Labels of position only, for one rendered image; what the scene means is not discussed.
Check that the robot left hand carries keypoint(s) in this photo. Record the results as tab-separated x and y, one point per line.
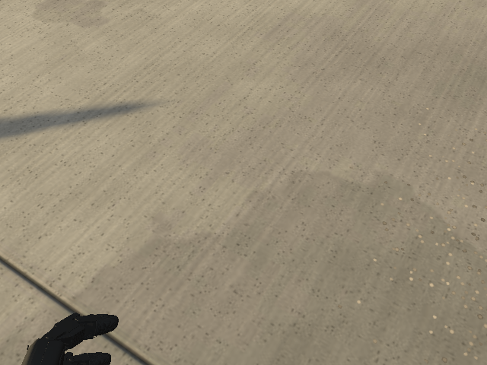
66	334

